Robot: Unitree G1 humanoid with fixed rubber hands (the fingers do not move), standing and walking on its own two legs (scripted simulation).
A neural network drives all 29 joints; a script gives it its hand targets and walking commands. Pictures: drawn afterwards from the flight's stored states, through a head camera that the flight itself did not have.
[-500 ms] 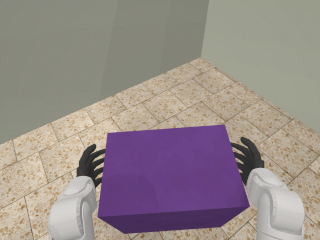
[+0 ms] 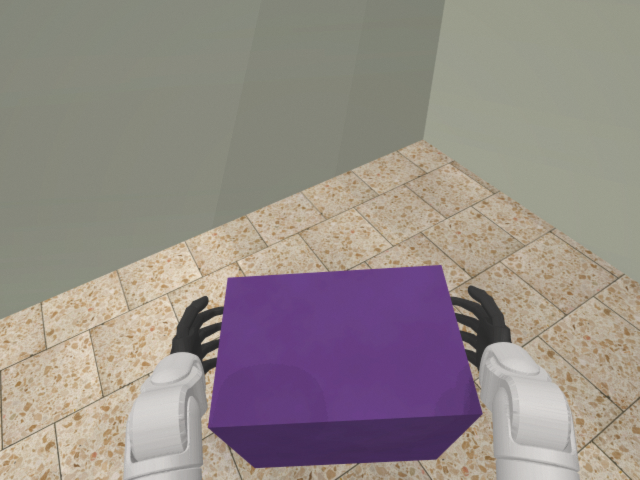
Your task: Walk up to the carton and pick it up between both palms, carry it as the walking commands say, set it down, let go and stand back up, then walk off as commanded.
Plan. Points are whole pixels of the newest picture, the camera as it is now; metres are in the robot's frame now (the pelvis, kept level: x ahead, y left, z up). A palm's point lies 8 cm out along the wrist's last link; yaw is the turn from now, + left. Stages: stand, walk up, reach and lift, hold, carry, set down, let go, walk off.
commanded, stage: carry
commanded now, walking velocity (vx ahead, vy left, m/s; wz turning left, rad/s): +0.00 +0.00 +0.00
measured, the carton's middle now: (339, 375) +0.28 +0.01 -0.04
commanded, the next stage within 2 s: none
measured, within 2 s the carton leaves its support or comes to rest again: neither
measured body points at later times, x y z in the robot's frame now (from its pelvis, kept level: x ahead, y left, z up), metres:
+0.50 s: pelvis +0.04 +0.00 +0.00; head +0.05 -0.01 +0.45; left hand +0.32 +0.17 +0.04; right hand +0.32 -0.19 +0.03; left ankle -0.07 +0.13 -0.70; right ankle +0.00 -0.07 -0.73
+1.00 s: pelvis +0.05 -0.03 +0.00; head +0.06 -0.03 +0.45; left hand +0.33 +0.13 +0.08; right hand +0.31 -0.22 +0.08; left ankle +0.03 +0.13 -0.71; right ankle +0.00 -0.07 -0.73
